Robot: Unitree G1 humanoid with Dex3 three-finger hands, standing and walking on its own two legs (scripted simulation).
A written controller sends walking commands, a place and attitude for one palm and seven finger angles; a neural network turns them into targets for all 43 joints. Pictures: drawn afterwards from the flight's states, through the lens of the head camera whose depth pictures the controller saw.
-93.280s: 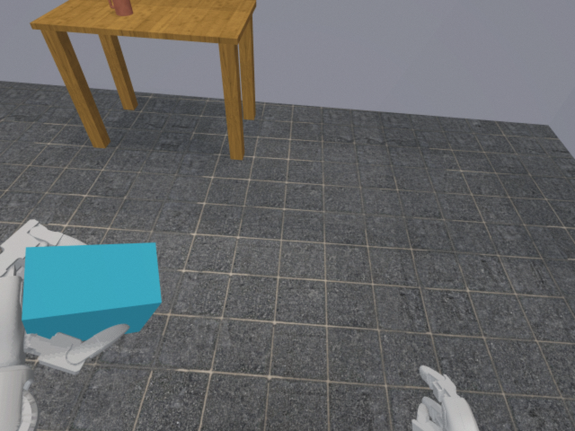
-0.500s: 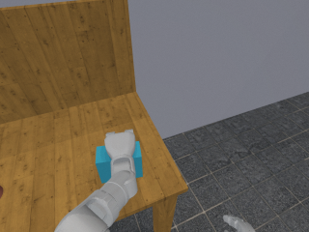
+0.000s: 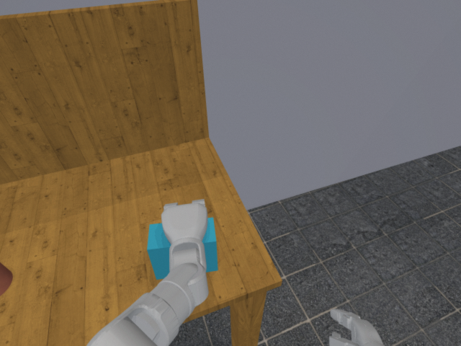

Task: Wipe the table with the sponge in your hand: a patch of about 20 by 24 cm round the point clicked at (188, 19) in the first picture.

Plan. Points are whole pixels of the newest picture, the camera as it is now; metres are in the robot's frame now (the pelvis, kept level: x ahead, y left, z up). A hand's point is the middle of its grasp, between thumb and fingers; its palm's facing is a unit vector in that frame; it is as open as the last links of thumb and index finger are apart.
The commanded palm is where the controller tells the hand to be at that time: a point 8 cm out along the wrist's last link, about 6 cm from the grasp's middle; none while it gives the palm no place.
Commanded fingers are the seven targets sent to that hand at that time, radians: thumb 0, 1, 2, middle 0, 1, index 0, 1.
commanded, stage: wipe back along the third lane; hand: left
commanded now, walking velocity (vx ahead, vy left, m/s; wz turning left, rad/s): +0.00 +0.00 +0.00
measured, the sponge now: (185, 253) +0.33 +0.14 -0.06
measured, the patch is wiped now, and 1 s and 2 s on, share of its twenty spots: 1.00 1.00 1.00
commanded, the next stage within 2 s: slide back across to the middle lane in 0.60 s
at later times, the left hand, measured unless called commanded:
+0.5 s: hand (189, 238) +0.33 +0.13 -0.01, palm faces -0.05 -0.02 -1.00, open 10.5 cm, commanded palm +0.29 +0.10 +0.02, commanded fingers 0.00 0.10 1.30 -1.20 -1.60 -1.20 -1.60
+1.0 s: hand (186, 239) +0.32 +0.13 +0.00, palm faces -0.04 -0.06 -1.00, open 10.5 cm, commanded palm +0.27 +0.13 +0.04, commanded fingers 0.00 0.10 1.30 -1.20 -1.60 -1.20 -1.60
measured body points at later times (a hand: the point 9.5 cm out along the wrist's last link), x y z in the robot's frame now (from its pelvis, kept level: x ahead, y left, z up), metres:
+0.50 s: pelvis -0.01 +0.00 +0.00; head -0.02 -0.01 +0.45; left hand +0.33 +0.12 +0.04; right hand +0.18 -0.22 -0.11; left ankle +0.02 +0.12 -0.73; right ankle -0.01 -0.08 -0.73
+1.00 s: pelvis +0.00 +0.00 +0.00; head -0.03 -0.02 +0.45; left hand +0.32 +0.13 +0.05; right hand +0.18 -0.22 -0.11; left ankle +0.02 +0.12 -0.73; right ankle -0.01 -0.08 -0.73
